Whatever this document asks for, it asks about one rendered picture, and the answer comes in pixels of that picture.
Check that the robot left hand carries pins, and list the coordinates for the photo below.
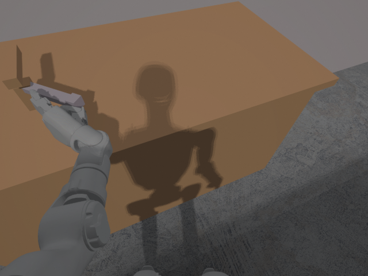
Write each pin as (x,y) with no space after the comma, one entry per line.
(62,121)

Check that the tap lever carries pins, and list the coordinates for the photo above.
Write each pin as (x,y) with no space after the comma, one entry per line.
(56,96)

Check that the left robot shin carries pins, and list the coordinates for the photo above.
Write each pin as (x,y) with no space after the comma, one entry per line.
(147,268)

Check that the robot left upper arm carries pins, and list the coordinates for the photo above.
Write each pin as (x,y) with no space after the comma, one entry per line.
(69,237)

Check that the counter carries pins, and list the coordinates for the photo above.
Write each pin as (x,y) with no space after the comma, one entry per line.
(191,101)

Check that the left robot forearm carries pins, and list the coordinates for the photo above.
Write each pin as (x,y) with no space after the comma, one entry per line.
(90,174)

